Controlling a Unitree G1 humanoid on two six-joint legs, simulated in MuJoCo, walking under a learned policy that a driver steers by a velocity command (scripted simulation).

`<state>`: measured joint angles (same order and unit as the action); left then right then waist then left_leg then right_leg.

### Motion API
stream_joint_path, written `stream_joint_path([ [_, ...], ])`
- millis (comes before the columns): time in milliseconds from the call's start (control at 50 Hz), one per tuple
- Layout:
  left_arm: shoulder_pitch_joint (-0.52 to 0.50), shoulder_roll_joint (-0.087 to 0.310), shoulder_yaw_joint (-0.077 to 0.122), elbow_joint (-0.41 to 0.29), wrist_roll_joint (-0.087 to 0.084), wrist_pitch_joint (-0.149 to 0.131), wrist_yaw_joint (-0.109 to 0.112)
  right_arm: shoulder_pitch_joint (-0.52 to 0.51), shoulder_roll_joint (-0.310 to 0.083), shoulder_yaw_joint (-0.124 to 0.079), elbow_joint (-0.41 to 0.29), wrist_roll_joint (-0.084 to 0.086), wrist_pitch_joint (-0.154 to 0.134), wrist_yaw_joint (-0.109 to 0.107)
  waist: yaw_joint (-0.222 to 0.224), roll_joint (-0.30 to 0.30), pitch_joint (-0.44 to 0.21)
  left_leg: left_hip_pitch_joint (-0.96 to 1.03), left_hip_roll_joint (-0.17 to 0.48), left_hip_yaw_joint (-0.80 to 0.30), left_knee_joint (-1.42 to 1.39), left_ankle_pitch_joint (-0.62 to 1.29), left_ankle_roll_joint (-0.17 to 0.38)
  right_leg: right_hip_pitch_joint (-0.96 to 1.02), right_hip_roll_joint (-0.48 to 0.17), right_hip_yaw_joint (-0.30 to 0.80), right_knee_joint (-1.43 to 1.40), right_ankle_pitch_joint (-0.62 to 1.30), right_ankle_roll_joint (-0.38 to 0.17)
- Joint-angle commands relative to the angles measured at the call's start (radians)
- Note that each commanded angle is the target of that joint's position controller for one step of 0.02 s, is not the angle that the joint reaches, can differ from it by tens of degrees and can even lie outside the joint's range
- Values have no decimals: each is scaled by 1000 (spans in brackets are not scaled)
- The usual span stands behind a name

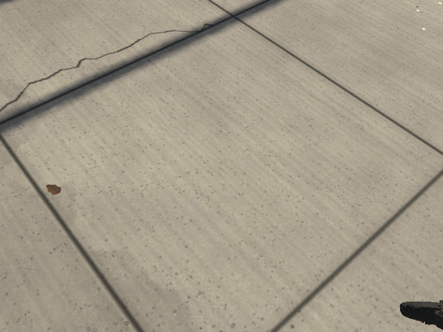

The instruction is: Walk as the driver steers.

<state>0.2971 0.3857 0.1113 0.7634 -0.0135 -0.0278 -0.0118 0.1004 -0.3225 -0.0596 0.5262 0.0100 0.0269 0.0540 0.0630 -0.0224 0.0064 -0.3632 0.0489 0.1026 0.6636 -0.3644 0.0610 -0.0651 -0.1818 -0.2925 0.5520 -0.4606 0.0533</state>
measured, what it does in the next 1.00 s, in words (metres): walks ahead: right foot, then left foot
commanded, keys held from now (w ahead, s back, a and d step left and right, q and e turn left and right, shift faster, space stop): w+e+shift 0.44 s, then w+q+shift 0.56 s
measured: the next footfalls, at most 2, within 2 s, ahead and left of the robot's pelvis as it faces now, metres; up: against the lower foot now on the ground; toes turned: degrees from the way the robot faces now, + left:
right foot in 0.44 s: +0.46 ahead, +0.01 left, +0.00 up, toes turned -10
left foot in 0.88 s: +0.93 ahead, +0.05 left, +0.00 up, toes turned +3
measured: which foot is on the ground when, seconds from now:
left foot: down 0.00-0.44, up 0.46-0.86, down 0.88-1.00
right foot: down 0.00-0.00, up 0.02-0.42, down 0.44-0.88, up 0.90-1.00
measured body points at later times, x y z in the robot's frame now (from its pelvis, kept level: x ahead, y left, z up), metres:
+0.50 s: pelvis +0.36 +0.04 -0.02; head +0.38 +0.04 +0.42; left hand +0.48 +0.31 -0.15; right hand +0.39 -0.23 -0.15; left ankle +0.12 +0.15 -0.58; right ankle +0.42 +0.02 -0.72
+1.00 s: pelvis +0.85 +0.03 +0.00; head +0.87 +0.01 +0.45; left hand +0.96 +0.29 -0.10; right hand +0.88 -0.26 -0.15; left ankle +0.89 +0.05 -0.72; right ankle +0.73 -0.11 -0.58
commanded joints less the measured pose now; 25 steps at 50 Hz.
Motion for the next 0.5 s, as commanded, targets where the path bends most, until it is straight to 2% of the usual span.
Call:
stream_joint_path([
  [20, -193, -76, -44, -202, 89, -24, -21, 493, -326, -95, 78, -63, -13, -23, -263, 471, -186, 761, 247, -713, -398, -307, 188, -838, 178, 113, 734, -184, -46],
  [40, -299, 1, -36, -202, 105, -25, -21, 432, -242, -69, 60, -49, -21, -31, -286, 229, -93, 692, 290, -709, -458, -183, 190, -971, 123, 269, 812, -70, -59],
  [60, -250, 18, -33, -182, 69, -30, -26, 403, -194, -49, 72, -56, -27, -38, -227, 156, -42, 627, 295, -582, -410, -39, 177, -951, 78, 267, 807, 47, -77],
  [80, -174, 33, -36, -132, 54, -35, -32, 346, -147, -32, 75, -62, -36, -38, -166, 78, -16, 527, 242, -452, -401, 86, 136, -855, 42, 270, 731, 133, -82],
  [100, -119, 35, -38, -99, 57, -28, -43, 279, -119, -17, 76, -51, -47, -39, -110, 71, 8, 446, 184, -353, -418, 160, 102, -771, 29, 274, 679, 194, -72],
  [120, -54, 32, -41, -60, 55, -14, -54, 243, -106, -6, 80, -43, -61, -37, -78, 111, 16, 380, 152, -273, -451, 209, 72, -708, 36, 275, 675, 249, -64],
  [140, -45, 31, -41, -46, 48, 0, -61, 256, -100, 0, 94, -40, -79, -32, -75, 125, 38, 348, 137, -209, -456, 342, 51, -687, 61, 282, 694, 273, -65],
  [160, -66, 19, -45, -52, 36, 8, -66, 270, -114, -4, 109, -38, -92, -31, -79, 135, 64, 327, 141, -163, -482, 377, 42, -704, 94, 312, 689, 297, -64],
  [200, -132, 7, -49, -64, 16, 9, -66, 290, -109, -3, 139, -43, -108, -29, -84, 112, 128, 308, 118, -69, -537, 439, 9, -744, 140, 334, 611, 368, -81],
  [220, -147, -2, -54, -66, 13, 6, -65, 291, -95, 2, 153, -45, -113, -30, -76, 109, 146, 321, 108, -19, -551, 515, -3, -759, 158, 320, 558, 405, -92],
  [280, -219, -36, -79, -86, 28, 0, -74, 307, -59, 19, 195, -38, -128, -42, -75, 91, 169, 346, 107, 79, -601, 712, -26, -715, 162, 207, 371, 474, -138],
  [300, -229, -52, -89, -92, 28, 1, -77, 300, -58, 22, 208, -36, -132, -48, -67, 83, 169, 346, 105, 110, -609, 846, -38, -654, 174, 161, 298, 484, -159],
  [340, -205, -52, -96, -93, 21, 8, -72, 309, -101, 16, 234, -39, -139, -68, -39, 115, 105, 422, 127, 137, -531, 1335, -56, -514, 240, 83, 234, 469, -203],
  [360, -145, -32, -92, -80, 17, 13, -66, 298, -138, 6, 240, -46, -133, -82, 0, 151, 50, 488, 148, 138, -438, 1529, -68, -454, 266, 79, 223, 427, -222],
  [380, -23, 4, -79, -49, 15, 17, -57, 265, -172, -7, 237, -56, -118, -95, 71, 177, -23, 525, 165, 136, -284, 1667, -74, -352, 297, 83, 227, 369, -239],
  [400, 159, 52, -57, 3, 15, 20, -48, 212, -200, -18, 224, -67, -99, -102, 162, 181, -107, 502, 177, 127, -53, 1718, -70, -190, 322, 99, 242, 294, -261],
  [420, 368, 105, -28, 66, 20, 20, -36, 149, -217, -26, 205, -68, -85, -101, 262, 151, -167, 382, 167, 105, 267, 1592, -55, 17, 313, 175, 180, 214, -303],
  [440, 424, 137, -2, 91, 16, 20, -21, 97, -155, -13, 204, -55, -86, -83, 284, 6, -125, 162, 10, 117, 703, 852, -42, 158, 261, 304, 49, 202, -355],
  [460, 304, 138, -7, 91, 22, 24, -14, 106, 55, 49, 163, -75, -114, -62, 109, -213, -19, -221, -150, 7, 998, -88, -24, 204, 123, 609, 81, 307, -380],
  [480, 199, 143, -8, 48, 33, 20, -5, 230, 40, 60, 96, -42, -135, -43, 2, -247, -167, -425, -139, -203, 1045, -67, -15, 324, -41, 1063, -196, 6, -522],
  [500, 175, 60, -16, 31, 40, 12, 0, 196, -52, 54, 126, -45, -148, -41, 15, -40, -81, -449, -69, -210, 976, 16, 11, 223, -82, 1094, -345, -202, -474],
])
Keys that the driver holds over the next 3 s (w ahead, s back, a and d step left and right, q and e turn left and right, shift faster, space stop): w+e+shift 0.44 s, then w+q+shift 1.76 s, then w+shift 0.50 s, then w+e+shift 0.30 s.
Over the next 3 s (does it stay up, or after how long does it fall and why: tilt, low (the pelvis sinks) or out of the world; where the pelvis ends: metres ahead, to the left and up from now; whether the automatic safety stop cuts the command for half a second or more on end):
stays up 1.94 1.21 -0.01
